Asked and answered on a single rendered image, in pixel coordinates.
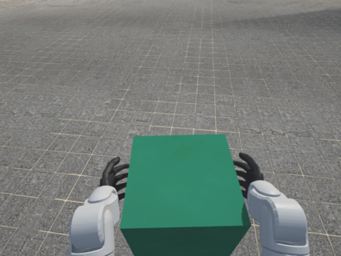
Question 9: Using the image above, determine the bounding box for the left robot forearm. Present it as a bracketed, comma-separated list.
[69, 186, 120, 256]

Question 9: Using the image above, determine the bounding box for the carton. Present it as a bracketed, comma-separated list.
[120, 134, 251, 256]

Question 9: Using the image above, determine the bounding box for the robot left hand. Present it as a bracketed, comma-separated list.
[99, 157, 129, 200]

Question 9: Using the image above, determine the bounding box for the robot right hand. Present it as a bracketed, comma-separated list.
[233, 153, 264, 199]

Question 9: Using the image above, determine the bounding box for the right robot forearm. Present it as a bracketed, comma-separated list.
[247, 180, 310, 256]

